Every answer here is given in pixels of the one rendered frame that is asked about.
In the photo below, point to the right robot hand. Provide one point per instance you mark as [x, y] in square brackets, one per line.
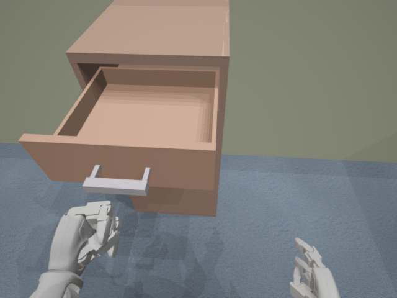
[319, 279]

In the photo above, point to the left robot forearm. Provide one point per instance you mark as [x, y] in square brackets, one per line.
[58, 284]

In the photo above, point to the left robot hand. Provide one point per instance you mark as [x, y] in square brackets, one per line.
[95, 223]

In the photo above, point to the drawer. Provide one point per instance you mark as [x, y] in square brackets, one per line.
[129, 119]

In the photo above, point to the handle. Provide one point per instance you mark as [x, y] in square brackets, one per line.
[117, 186]

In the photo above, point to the cabinet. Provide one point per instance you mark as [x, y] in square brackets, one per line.
[171, 34]

